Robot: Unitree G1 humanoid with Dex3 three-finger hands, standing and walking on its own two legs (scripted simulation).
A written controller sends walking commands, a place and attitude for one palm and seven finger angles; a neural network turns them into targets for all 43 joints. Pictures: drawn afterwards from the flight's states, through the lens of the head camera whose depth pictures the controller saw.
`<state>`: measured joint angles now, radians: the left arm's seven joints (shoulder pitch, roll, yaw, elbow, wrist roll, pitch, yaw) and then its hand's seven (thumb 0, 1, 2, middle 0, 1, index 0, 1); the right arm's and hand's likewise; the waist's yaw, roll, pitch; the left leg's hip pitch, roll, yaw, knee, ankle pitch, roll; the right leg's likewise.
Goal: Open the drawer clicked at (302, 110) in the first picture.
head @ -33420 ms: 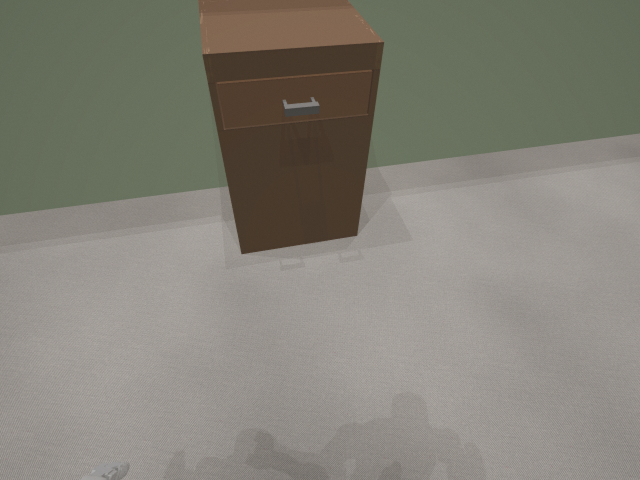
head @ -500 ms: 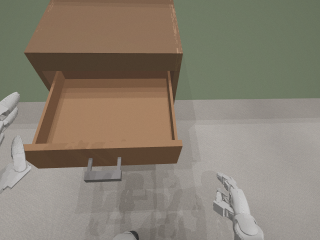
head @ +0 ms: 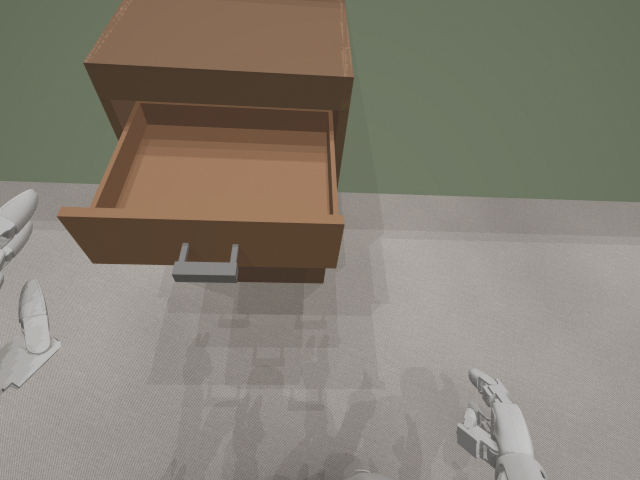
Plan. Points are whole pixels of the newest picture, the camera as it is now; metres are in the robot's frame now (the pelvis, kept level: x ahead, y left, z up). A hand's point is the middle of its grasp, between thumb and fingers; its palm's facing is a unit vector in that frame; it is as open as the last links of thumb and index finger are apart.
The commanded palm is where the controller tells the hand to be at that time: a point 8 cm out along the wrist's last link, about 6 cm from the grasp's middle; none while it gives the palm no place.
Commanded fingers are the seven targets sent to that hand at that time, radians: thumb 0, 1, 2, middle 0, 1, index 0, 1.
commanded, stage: stop stepping back and stand still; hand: left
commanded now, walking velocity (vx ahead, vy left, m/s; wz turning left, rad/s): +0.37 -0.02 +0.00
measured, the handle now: (208, 260) +0.45 +0.21 -0.10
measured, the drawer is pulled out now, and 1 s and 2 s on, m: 0.30 0.30 0.30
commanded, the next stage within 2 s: let the arm hang, fingers relaxed in 0.82 s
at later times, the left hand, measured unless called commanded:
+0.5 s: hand out of the picture +0.09 +0.20 +0.18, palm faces +0.34 -0.80 -0.49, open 7.4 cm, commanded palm +0.03 +0.25 +0.18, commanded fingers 0.00 0.90 0.90 -0.20 -0.30 -0.20 -0.30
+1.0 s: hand (69, 478) +0.12 +0.21 +0.10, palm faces +0.30 -0.84 -0.46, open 7.4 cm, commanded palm none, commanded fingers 0.00 0.90 0.90 -0.20 -0.30 -0.20 -0.30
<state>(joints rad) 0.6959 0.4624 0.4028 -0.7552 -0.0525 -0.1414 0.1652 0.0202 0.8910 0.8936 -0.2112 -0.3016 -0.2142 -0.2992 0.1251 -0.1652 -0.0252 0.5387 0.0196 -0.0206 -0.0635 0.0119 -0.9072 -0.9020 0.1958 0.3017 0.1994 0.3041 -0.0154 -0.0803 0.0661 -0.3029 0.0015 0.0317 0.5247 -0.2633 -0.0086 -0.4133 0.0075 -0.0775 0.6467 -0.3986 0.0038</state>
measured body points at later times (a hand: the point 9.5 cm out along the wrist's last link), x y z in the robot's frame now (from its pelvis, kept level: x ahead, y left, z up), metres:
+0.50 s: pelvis -0.08 -0.03 +0.00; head -0.10 -0.02 +0.45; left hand +0.07 +0.24 +0.21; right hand +0.05 -0.28 -0.07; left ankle -0.11 +0.09 -0.73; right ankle -0.06 -0.10 -0.67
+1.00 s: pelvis -0.08 -0.03 +0.00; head -0.06 -0.03 +0.45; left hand +0.10 +0.25 +0.12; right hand +0.11 -0.28 -0.09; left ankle -0.07 +0.08 -0.73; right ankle -0.10 -0.15 -0.70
